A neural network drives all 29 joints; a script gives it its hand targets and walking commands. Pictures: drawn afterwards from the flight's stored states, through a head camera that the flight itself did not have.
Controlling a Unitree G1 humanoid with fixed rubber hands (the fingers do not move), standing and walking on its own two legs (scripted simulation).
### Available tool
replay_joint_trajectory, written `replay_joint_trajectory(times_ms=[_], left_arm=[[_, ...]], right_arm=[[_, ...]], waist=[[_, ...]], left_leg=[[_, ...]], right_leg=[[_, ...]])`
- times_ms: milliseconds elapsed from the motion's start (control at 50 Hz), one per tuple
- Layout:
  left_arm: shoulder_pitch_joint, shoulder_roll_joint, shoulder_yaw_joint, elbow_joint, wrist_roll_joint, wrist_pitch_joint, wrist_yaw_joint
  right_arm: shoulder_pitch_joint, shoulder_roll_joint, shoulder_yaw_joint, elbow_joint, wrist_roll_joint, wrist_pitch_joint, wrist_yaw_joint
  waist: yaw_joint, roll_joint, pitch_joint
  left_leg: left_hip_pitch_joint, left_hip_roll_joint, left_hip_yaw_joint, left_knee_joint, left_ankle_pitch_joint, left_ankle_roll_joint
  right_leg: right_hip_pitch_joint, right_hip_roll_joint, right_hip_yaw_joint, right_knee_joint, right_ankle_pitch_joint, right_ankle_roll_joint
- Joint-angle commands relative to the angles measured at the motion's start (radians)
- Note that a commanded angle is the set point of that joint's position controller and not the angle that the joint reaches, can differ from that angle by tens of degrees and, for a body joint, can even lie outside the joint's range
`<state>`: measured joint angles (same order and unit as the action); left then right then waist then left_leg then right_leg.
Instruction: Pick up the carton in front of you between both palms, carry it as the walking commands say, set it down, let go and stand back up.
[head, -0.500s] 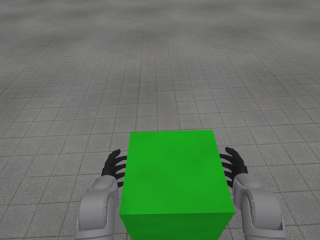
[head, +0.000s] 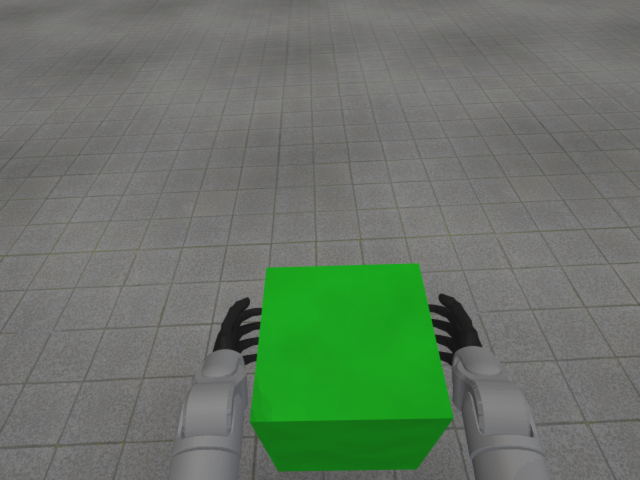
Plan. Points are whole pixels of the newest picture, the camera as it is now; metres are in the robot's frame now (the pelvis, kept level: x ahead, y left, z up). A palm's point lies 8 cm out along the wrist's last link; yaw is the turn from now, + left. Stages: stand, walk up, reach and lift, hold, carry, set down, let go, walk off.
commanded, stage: carry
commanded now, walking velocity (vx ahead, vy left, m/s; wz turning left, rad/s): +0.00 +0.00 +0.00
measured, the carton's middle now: (344, 372) +0.30 +0.00 -0.06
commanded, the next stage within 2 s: hold in 1.02 s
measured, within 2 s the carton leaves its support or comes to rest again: neither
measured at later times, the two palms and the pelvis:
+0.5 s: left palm (218, 379) +0.24 +0.15 +0.04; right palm (475, 375) +0.24 -0.15 +0.04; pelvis -0.04 +0.00 +0.00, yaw +0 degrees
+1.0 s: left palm (217, 386) +0.23 +0.15 +0.04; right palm (478, 383) +0.23 -0.15 +0.04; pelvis -0.05 +0.00 +0.00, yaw +0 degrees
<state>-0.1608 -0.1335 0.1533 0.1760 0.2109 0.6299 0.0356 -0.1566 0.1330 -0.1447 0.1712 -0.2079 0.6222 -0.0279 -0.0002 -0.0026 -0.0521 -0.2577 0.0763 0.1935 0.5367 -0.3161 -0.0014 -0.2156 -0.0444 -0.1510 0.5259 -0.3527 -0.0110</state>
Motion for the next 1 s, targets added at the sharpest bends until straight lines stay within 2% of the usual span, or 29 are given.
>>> replay_joint_trajectory(times_ms=[0, 40, 80, 120, 160, 240, 340, 460, 600, 980], left_arm=[[-0.437, -0.844, -0.621, -0.178, -0.242, 0.006, -0.207], [-0.408, -0.823, -0.597, -0.168, -0.229, 0.045, -0.204], [-0.376, -0.789, -0.535, -0.109, -0.195, 0.071, -0.203], [-0.370, -0.763, -0.479, -0.053, -0.163, 0.079, -0.205], [-0.401, -0.768, -0.461, -0.039, -0.158, 0.074, -0.211], [-0.488, -0.855, -0.514, -0.074, -0.211, 0.059, -0.227], [-0.514, -0.907, -0.579, -0.136, -0.255, 0.060, -0.234], [-0.442, -0.877, -0.572, -0.137, -0.237, 0.075, -0.230], [-0.456, -0.849, -0.535, -0.109, -0.214, 0.069, -0.226], [-0.463, -0.870, -0.554, -0.122, -0.231, 0.071, -0.229]], right_arm=[[-0.436, 0.849, 0.615, -0.168, 0.238, 0.013, 0.192], [-0.409, 0.831, 0.593, -0.159, 0.227, 0.052, 0.192], [-0.379, 0.798, 0.530, -0.105, 0.193, 0.080, 0.193], [-0.369, 0.774, 0.467, -0.046, 0.161, 0.089, 0.196], [-0.391, 0.785, 0.447, -0.019, 0.154, 0.085, 0.201], [-0.473, 0.866, 0.501, -0.054, 0.198, 0.069, 0.215], [-0.492, 0.913, 0.566, -0.112, 0.240, 0.069, 0.222], [-0.429, 0.880, 0.562, -0.126, 0.225, 0.083, 0.218], [-0.446, 0.858, 0.523, -0.094, 0.204, 0.078, 0.217], [-0.445, 0.874, 0.538, -0.104, 0.214, 0.079, 0.218]], waist=[[-0.001, 0.008, -0.325], [-0.001, 0.008, -0.306], [-0.001, 0.006, -0.274], [0.000, 0.004, -0.229], [-0.001, 0.003, -0.180], [-0.003, 0.008, -0.165], [-0.004, 0.001, -0.261], [-0.003, 0.005, -0.307], [-0.002, 0.006, -0.235], [-0.002, 0.004, -0.276]], left_leg=[[0.146, 0.102, -0.099, -0.045, 0.406, 0.012], [0.134, 0.103, -0.103, -0.057, 0.382, 0.012], [0.116, 0.103, -0.104, -0.071, 0.352, 0.013], [0.093, 0.104, -0.106, -0.088, 0.318, 0.014], [0.072, 0.105, -0.109, -0.104, 0.282, 0.015], [0.066, 0.102, -0.115, -0.124, 0.222, 0.015], [0.103, 0.101, -0.115, -0.114, 0.234, 0.016], [0.113, 0.104, -0.111, -0.099, 0.272, 0.017], [0.070, 0.104, -0.116, -0.114, 0.237, 0.018], [0.080, 0.105, -0.116, -0.101, 0.257, 0.018]], right_leg=[[0.084, -0.120, 0.091, -0.054, 0.450, -0.012], [0.072, -0.119, 0.092, -0.065, 0.415, -0.011], [0.054, -0.118, 0.093, -0.080, 0.381, -0.010], [0.028, -0.118, 0.097, -0.096, 0.345, -0.011], [0.004, -0.118, 0.102, -0.112, 0.308, -0.012], [-0.018, -0.114, 0.109, -0.130, 0.242, -0.012], [0.015, -0.110, 0.109, -0.117, 0.239, -0.013], [0.028, -0.115, 0.107, -0.104, 0.278, -0.016], [-0.010, -0.116, 0.110, -0.116, 0.255, -0.017], [-0.007, -0.116, 0.112, -0.104, 0.278, -0.018]])
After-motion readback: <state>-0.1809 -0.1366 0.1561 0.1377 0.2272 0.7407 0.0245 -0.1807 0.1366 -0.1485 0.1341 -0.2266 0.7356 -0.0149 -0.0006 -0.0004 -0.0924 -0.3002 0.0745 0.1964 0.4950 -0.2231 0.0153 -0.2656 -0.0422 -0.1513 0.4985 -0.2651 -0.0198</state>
